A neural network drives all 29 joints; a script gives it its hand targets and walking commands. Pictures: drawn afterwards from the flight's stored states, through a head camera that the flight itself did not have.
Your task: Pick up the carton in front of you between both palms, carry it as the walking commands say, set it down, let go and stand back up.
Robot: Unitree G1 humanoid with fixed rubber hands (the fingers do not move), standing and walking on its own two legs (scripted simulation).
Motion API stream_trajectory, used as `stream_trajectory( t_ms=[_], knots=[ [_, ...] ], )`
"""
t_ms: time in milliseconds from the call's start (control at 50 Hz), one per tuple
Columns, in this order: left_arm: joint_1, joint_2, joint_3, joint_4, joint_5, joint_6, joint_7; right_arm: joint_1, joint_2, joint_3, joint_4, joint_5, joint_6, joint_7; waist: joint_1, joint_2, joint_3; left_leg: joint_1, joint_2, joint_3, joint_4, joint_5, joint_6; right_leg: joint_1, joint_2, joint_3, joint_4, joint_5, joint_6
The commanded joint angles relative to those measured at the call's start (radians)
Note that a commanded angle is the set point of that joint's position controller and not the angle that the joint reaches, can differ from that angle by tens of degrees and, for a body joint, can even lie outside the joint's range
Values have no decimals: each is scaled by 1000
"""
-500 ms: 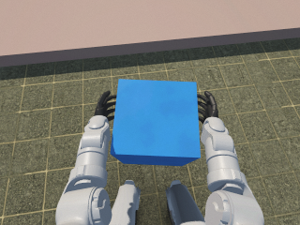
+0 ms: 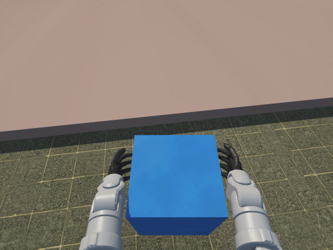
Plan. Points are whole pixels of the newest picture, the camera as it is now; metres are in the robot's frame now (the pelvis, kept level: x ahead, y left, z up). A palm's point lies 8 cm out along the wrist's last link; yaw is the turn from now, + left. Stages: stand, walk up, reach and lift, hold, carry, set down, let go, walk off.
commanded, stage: reach and lift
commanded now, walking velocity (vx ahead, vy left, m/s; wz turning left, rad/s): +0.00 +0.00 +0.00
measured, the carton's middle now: (174, 188) +0.30 +0.00 -0.08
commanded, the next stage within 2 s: hold in 1.10 s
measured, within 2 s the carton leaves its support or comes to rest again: neither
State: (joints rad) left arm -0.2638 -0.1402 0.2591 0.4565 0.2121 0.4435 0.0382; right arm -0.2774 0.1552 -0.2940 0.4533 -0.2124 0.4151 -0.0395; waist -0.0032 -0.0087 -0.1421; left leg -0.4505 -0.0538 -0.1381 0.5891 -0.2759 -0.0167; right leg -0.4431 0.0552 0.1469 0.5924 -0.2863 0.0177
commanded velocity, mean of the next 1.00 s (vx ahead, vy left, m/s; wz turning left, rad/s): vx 0.00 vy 0.00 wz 0.00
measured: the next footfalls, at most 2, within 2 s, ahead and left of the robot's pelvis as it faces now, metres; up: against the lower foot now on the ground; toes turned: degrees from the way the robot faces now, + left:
left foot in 1.98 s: +0.14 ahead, +0.10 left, +0.00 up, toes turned +9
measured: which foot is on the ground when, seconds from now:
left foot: down 0.00-1.00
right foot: down 0.00-1.00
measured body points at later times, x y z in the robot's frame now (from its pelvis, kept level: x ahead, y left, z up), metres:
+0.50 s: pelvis -0.02 +0.00 +0.01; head -0.04 +0.00 +0.46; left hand +0.29 +0.15 +0.03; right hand +0.30 -0.15 +0.04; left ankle +0.01 +0.13 -0.73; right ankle +0.00 -0.13 -0.73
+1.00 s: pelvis +0.00 +0.00 +0.02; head -0.03 +0.00 +0.47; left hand +0.30 +0.15 +0.04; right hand +0.31 -0.15 +0.05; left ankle +0.01 +0.13 -0.73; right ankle +0.00 -0.13 -0.73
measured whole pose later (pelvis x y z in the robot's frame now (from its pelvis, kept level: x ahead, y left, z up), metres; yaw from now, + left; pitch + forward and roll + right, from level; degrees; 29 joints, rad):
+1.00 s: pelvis +0.00 +0.00 +0.02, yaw +0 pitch -5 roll +0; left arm -0.25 -0.15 0.22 0.30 0.28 0.70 0.00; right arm -0.28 0.16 -0.25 0.31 -0.29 0.66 0.00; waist 0.00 0.00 -0.01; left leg -0.07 -0.04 -0.13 0.35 -0.19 -0.01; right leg -0.07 0.03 0.14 0.36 -0.20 0.01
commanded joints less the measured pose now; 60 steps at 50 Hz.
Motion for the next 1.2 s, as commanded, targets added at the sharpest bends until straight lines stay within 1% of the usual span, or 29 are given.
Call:
stream_trajectory(
  t_ms=[0, 60, 140, 200, 280, 380, 520, 840, 940, 1060, 1140, 1180],
  knots=[
    [-470, -964, -610, -67, -184, 27, -258, -363, 1001, 609, 40, 161, 70, 263, 3, 11, -266, 285, -38, 57, -126, 335, 3, 239, 45, -61, -130, 349, 3],
    [-444, -955, -599, -104, -184, 79, -259, -344, 989, 605, 6, 163, 120, 268, 5, 11, -185, 317, -39, 59, -179, 311, 3, 288, 42, -58, -183, 334, 3],
    [-448, -934, -535, -86, -157, 131, -270, -357, 966, 546, 18, 139, 170, 281, 5, 5, -56, 322, -39, 66, -224, 188, 8, 283, 37, -63, -233, 205, -3],
    [-500, -929, -488, -56, -137, 142, -284, -407, 964, 497, 47, 118, 181, 292, 4, -1, -7, 308, -35, 75, -231, 99, 14, 265, 30, -69, -242, 116, -6],
    [-589, -952, -495, -69, -147, 138, -296, -490, 990, 502, 37, 123, 178, 300, 4, -2, -50, 320, -32, 79, -217, 84, 18, 280, 27, -71, -233, 101, -8],
    [-626, -959, -497, -69, -141, 141, -299, -528, 994, 501, 40, 120, 180, 302, 3, 1, -80, 333, -33, 85, -217, 77, 15, 297, 28, -74, -232, 96, -6],
    [-603, -953, -499, -81, -135, 153, -293, -514, 975, 499, 23, 116, 189, 302, 2, 11, -92, 368, -35, 83, -234, 125, 7, 322, 34, -82, -242, 138, -6],
    [-481, -942, -539, -185, -171, 193, -278, -401, 943, 539, -87, 145, 228, 297, 1, 13, -100, 446, -42, 71, -265, 303, -5, 392, 47, -80, -266, 302, 2],
    [-464, -934, -547, -210, -179, 206, -277, -383, 941, 551, -115, 154, 241, 294, 2, 9, -92, 454, -44, 70, -270, 318, -4, 405, 47, -77, -274, 323, 6],
    [-467, -927, -551, -228, -183, 220, -280, -384, 943, 558, -132, 161, 256, 292, 4, 5, -80, 453, -46, 71, -273, 303, -2, 412, 45, -74, -279, 320, 8],
    [-487, -935, -610, -295, -220, 237, -281, -397, 956, 615, -201, 193, 275, 287, -2, 4, -117, 479, -48, 68, -275, 337, -2, 444, 45, -69, -285, 368, 11],
    [-482, -925, -616, -313, -224, 259, -277, -389, 944, 622, -220, 200, 297, 282, -3, 4, -110, 484, -48, 66, -284, 338, -3, 457, 44, -67, -292, 375, 12]
  ],
)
